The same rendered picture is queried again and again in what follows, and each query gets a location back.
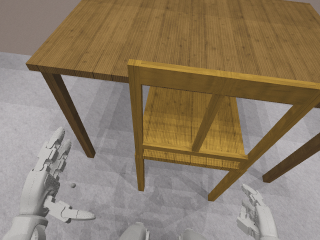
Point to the chair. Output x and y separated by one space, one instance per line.
201 129

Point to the table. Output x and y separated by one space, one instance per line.
271 38

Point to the robot right hand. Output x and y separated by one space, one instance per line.
261 222

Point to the left robot forearm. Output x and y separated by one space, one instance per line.
27 227

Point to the robot shin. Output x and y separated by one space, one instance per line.
188 230
139 223

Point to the robot left hand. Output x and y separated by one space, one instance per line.
43 178

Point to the robot left shin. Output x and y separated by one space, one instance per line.
139 223

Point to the robot right shin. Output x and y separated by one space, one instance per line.
188 230

